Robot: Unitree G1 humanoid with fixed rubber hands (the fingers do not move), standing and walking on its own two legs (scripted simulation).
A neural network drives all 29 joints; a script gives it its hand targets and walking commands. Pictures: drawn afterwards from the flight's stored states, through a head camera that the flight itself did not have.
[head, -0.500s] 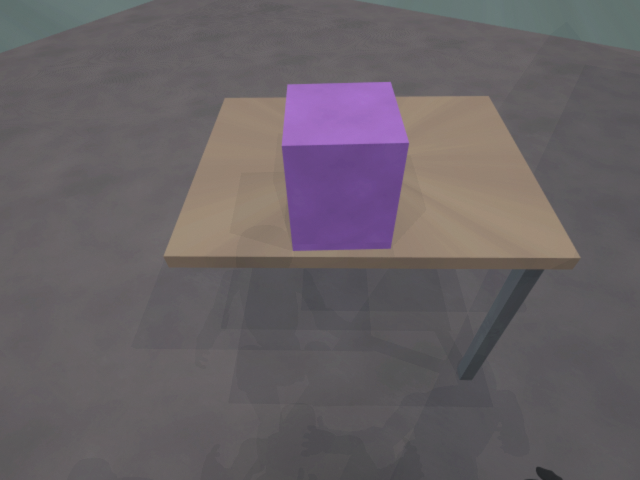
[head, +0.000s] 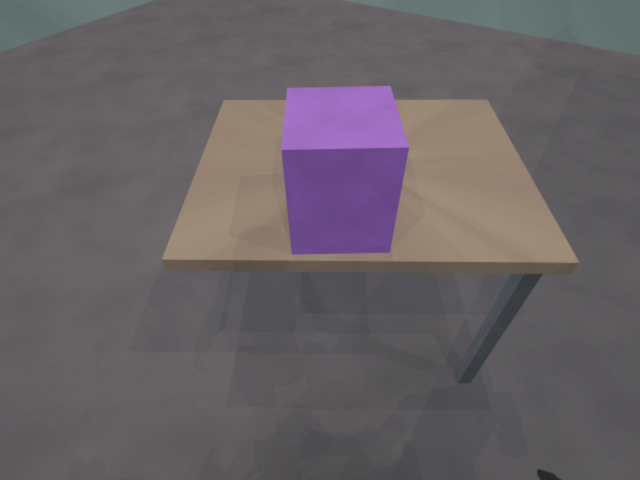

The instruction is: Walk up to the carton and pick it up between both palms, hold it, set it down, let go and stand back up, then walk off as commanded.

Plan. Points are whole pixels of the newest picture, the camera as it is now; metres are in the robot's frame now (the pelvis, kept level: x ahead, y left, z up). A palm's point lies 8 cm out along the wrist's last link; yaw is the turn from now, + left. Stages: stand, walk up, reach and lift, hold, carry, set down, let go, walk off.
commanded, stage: stand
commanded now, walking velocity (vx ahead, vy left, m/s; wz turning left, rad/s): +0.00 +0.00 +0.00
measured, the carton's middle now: (339, 172) +0.67 -0.05 +0.00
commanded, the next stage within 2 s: none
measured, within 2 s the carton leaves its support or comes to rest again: neither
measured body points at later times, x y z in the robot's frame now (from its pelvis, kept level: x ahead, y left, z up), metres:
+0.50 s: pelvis +0.00 +0.00 +0.00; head +0.01 +0.00 +0.45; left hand +0.12 +0.29 -0.12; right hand +0.09 -0.30 -0.12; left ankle +0.00 +0.10 -0.74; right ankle +0.00 -0.11 -0.74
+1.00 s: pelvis +0.00 +0.00 +0.00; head +0.00 -0.01 +0.45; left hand +0.11 +0.29 -0.12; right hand +0.09 -0.30 -0.12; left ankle +0.00 +0.10 -0.74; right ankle +0.00 -0.11 -0.74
